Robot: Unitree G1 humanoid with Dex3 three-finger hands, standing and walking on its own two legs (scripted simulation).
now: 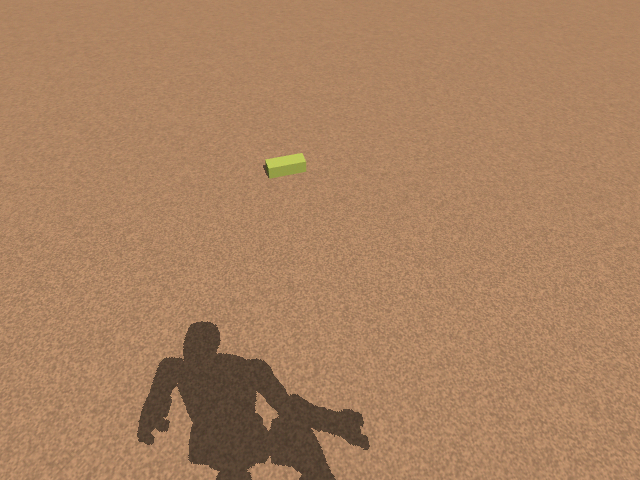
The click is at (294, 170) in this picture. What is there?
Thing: lying carton
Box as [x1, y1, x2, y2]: [265, 153, 305, 178]
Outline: 302,154 299,153 265,159 266,170 269,178 305,171 305,160
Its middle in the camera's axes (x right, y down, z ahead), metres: -0.17 -0.33 +1.94
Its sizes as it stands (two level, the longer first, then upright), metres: 0.187 0.072 0.063
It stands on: the floor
